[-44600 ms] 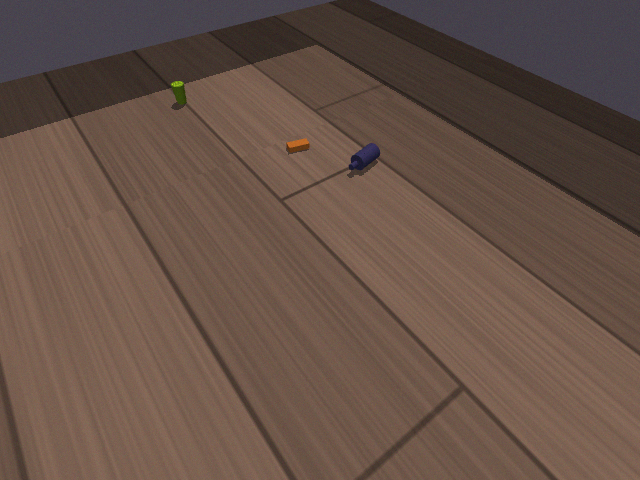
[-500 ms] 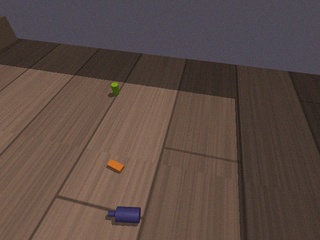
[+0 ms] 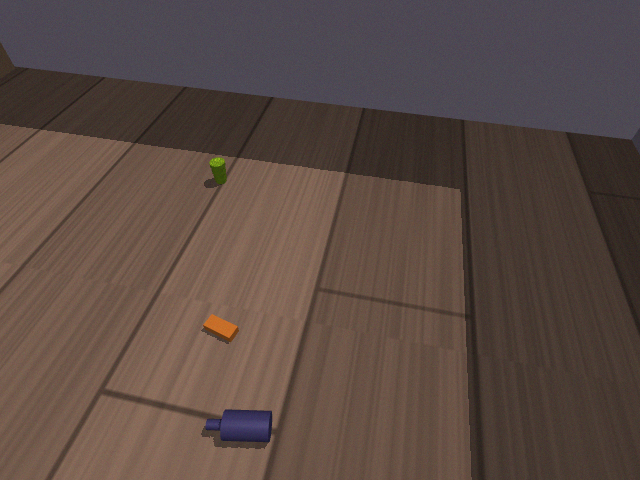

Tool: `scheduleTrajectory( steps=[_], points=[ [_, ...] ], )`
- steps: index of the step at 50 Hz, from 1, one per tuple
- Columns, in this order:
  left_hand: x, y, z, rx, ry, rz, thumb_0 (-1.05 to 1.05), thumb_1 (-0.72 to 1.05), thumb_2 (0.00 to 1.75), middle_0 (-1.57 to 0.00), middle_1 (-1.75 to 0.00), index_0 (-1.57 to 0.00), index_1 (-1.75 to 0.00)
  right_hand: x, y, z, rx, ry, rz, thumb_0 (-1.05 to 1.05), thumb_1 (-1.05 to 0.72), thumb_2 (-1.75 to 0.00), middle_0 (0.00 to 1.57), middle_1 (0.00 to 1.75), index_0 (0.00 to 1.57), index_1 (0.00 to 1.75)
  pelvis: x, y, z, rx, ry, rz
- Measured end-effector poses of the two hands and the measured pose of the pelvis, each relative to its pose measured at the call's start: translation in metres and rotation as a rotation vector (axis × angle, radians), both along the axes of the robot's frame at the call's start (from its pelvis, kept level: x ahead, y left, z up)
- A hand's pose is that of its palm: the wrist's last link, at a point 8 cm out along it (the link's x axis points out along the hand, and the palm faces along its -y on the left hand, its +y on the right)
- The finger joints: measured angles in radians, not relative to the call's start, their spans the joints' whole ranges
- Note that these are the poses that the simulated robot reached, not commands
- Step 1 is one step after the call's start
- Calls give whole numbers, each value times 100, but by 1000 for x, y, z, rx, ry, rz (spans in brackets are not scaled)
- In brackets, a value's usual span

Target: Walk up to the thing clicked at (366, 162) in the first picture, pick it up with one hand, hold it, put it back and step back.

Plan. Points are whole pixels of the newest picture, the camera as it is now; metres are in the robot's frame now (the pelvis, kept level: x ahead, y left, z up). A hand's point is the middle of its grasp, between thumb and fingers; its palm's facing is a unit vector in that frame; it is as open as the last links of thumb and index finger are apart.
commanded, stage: stand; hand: left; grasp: from above
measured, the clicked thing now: (238, 425) +0.42 +0.23 -0.74
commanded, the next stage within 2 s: step back in 1.14 s
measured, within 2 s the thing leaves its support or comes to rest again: neither
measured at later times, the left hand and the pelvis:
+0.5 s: hand out of the picture +0.09 +0.24 -0.16, palm faces +0.01 -0.94 -0.33, open 7.4 cm; pelvis +0.01 +0.00 +0.00, yaw +0 degrees
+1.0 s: hand out of the picture +0.09 +0.25 -0.16, palm faces -0.01 -0.94 -0.33, open 7.4 cm; pelvis +0.01 +0.00 +0.00, yaw -1 degrees
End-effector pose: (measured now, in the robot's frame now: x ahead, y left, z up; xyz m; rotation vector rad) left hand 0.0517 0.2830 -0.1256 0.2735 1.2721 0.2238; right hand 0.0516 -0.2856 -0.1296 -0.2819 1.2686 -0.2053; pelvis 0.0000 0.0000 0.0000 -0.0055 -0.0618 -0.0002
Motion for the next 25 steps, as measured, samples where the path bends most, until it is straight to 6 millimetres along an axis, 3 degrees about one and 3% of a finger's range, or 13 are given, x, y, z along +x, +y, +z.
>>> scheduleTrajectory(
  steps=[25],
  points=[
    [34, 4, 4, 5, -36, -19, 1, 90, 89, -21, -30, -20, -30, 30, -3, 6, -11, -37, 11, 0, -90, -90, 20, 30, 20, 30, 15, 1, 1, 2, 12, -8]
  ],
)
